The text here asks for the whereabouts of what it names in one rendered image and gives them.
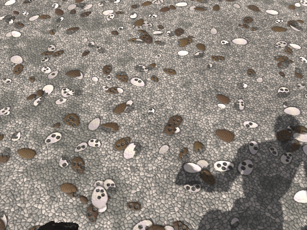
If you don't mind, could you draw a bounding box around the left robot hand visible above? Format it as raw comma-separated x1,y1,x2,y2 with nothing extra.
37,220,79,230

